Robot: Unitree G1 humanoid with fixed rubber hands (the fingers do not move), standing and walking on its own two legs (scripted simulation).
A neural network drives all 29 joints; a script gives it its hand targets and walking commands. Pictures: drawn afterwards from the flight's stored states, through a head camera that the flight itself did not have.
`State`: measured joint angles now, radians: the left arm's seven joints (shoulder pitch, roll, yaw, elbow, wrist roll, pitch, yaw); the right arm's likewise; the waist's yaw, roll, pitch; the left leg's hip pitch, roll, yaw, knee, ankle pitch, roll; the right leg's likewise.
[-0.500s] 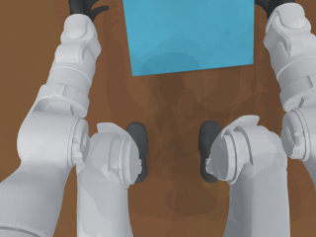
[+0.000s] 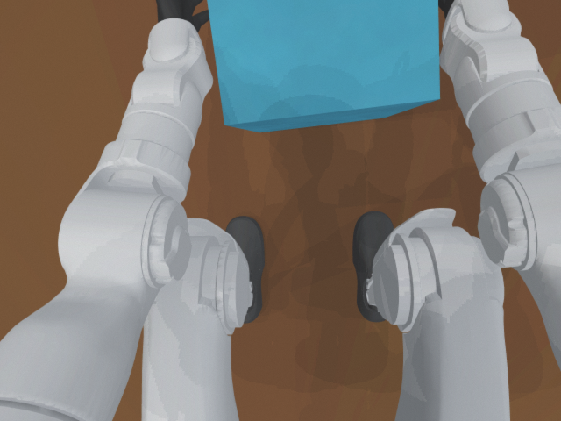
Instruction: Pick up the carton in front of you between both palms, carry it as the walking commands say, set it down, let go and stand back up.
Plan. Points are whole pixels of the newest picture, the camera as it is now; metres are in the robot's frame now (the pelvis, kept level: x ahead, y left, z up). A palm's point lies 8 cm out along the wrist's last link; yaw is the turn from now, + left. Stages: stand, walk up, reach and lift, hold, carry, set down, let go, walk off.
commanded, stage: reach and lift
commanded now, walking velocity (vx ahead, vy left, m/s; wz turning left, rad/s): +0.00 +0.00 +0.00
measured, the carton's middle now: (317, 40) +0.52 -0.03 -0.24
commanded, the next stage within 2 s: none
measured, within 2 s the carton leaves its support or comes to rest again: leaves its support in 0.10 s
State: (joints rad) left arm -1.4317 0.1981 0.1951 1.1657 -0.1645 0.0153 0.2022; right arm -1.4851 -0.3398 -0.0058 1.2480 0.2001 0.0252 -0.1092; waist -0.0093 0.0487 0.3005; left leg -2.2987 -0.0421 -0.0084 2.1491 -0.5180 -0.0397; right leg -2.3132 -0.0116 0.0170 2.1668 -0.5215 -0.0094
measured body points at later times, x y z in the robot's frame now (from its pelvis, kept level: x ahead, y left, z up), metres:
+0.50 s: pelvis +0.00 +0.01 +0.07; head +0.25 -0.03 +0.45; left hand +0.51 +0.10 +0.01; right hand +0.49 -0.20 +0.01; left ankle +0.13 +0.13 -0.34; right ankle +0.12 -0.12 -0.34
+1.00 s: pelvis +0.03 +0.01 +0.20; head +0.22 -0.02 +0.61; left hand +0.49 +0.11 +0.15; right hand +0.46 -0.19 +0.15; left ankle +0.13 +0.13 -0.34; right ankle +0.12 -0.12 -0.34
